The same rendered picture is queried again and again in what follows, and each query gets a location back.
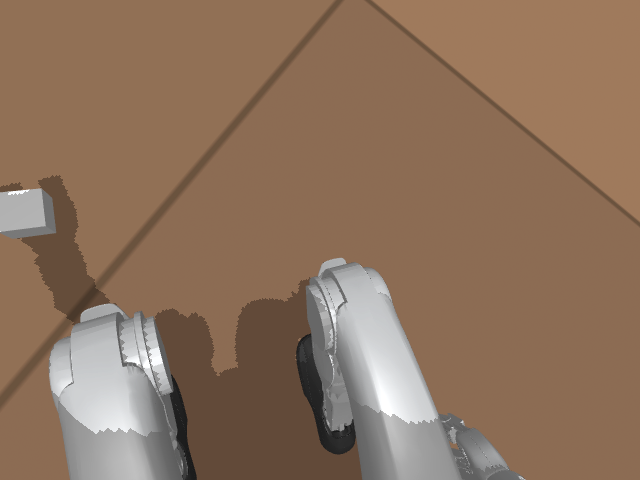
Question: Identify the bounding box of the right robot hand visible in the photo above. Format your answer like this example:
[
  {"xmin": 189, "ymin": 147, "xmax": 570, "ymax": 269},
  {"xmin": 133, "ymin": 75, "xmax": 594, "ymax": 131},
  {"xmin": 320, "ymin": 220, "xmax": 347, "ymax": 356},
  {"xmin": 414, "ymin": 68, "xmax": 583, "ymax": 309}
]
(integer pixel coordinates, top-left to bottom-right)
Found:
[{"xmin": 439, "ymin": 413, "xmax": 511, "ymax": 480}]

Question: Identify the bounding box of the right robot foot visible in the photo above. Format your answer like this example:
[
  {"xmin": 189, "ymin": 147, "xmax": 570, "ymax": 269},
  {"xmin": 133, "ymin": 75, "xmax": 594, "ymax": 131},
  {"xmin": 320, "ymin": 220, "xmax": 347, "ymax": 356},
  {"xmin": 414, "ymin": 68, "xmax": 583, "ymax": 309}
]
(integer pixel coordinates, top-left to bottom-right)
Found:
[{"xmin": 296, "ymin": 334, "xmax": 356, "ymax": 455}]

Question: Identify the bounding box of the small box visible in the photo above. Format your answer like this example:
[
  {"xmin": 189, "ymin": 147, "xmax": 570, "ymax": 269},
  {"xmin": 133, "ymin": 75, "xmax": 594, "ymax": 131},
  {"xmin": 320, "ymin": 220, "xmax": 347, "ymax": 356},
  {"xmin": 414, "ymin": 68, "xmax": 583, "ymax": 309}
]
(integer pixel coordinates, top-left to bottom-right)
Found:
[{"xmin": 0, "ymin": 188, "xmax": 56, "ymax": 239}]

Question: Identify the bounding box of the left robot foot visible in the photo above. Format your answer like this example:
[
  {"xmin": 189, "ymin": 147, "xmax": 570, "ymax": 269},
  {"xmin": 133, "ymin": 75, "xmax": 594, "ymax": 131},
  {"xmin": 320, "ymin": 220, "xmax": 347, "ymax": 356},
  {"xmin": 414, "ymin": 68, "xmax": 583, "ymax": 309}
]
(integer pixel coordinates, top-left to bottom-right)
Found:
[{"xmin": 169, "ymin": 375, "xmax": 197, "ymax": 480}]

